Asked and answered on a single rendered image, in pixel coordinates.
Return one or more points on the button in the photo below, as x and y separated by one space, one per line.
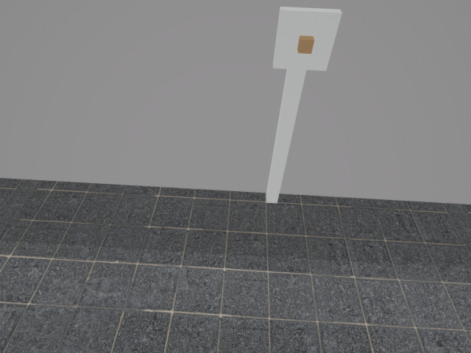
305 44

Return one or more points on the panel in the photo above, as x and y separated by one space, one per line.
322 24

